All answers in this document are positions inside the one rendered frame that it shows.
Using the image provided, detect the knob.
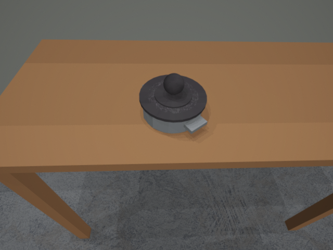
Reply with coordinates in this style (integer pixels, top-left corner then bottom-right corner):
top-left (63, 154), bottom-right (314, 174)
top-left (163, 73), bottom-right (185, 95)

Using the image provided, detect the table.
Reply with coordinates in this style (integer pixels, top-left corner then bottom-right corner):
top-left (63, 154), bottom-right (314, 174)
top-left (0, 40), bottom-right (333, 239)

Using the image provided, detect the lid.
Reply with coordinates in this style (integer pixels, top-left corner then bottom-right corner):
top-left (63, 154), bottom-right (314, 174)
top-left (139, 74), bottom-right (207, 122)

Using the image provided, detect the pot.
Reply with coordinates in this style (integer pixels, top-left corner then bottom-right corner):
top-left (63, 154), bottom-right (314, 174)
top-left (143, 110), bottom-right (207, 134)

